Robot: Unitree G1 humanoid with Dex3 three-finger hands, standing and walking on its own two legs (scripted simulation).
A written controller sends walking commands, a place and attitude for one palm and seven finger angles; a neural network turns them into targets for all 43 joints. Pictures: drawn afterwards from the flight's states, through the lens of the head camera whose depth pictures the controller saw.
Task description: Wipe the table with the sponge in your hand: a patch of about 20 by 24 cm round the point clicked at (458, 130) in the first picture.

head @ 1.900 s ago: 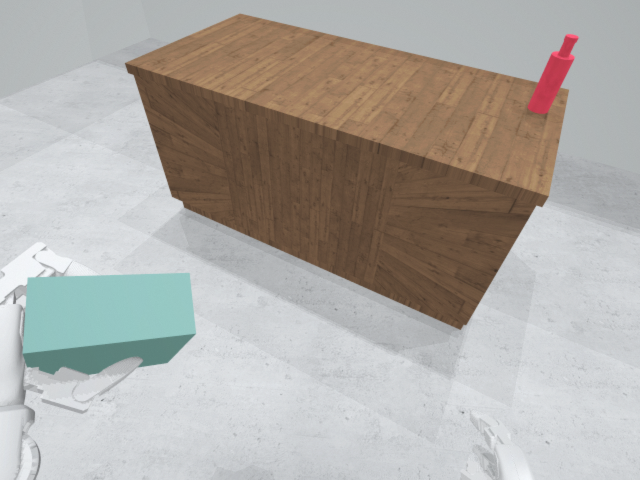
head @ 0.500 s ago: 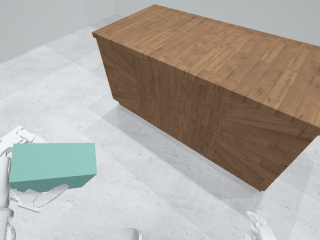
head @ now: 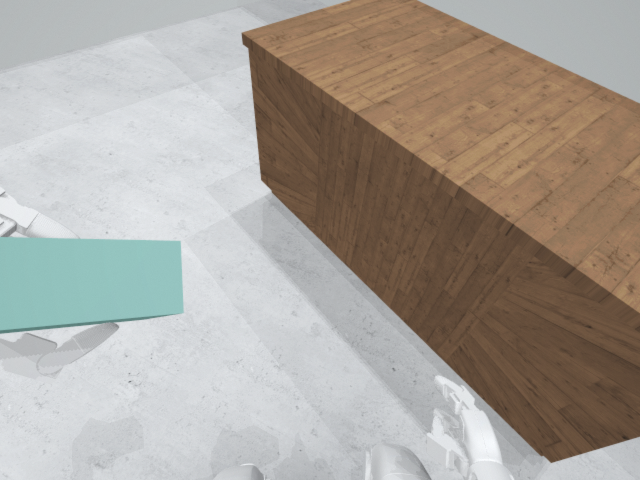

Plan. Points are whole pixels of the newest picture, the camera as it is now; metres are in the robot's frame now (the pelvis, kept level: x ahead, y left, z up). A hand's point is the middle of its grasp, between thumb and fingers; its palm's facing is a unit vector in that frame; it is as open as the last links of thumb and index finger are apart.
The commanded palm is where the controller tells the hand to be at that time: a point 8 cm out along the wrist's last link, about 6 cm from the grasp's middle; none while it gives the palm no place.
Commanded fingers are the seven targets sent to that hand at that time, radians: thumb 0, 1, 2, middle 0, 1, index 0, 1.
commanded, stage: turn to face it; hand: left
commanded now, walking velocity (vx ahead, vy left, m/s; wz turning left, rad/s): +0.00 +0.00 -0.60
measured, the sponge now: (110, 287) +0.25 +0.20 +0.18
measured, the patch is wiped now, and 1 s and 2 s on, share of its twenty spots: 0.00 0.00 0.00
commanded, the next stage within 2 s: none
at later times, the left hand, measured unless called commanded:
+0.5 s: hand (268, 234) +0.29 +0.07 +0.20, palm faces +0.12 -0.85 -0.51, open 10.2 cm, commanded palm +0.24 +0.15 +0.19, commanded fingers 0.00 0.10 1.30 -1.20 -1.60 -1.20 -1.60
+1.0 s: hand (313, 248) +0.29 +0.03 +0.19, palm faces -0.01 -0.88 -0.47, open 10.2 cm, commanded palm +0.26 +0.08 +0.19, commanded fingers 0.00 0.10 1.30 -1.20 -1.60 -1.20 -1.60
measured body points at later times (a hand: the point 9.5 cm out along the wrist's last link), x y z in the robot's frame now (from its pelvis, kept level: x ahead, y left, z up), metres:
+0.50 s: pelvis +0.03 -0.09 +0.01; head +0.07 -0.11 +0.46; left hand +0.28 +0.11 +0.23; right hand +0.15 -0.38 -0.07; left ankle +0.03 +0.06 -0.66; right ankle +0.08 -0.15 -0.72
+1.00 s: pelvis -0.02 -0.08 +0.01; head +0.00 -0.11 +0.46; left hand +0.28 +0.08 +0.21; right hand +0.04 -0.32 -0.09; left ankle +0.04 +0.06 -0.72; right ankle -0.07 -0.20 -0.70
